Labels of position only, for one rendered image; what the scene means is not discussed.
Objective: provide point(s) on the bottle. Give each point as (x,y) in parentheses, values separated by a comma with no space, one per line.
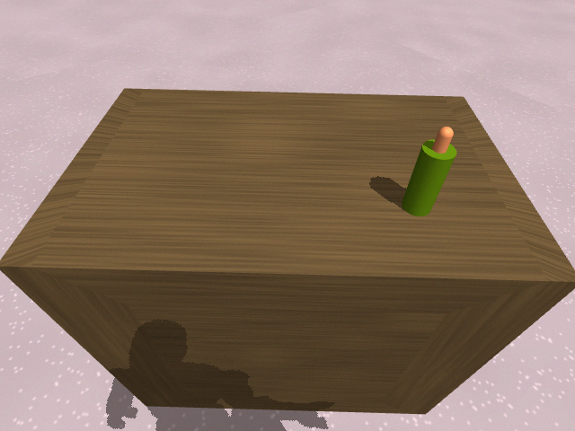
(430,171)

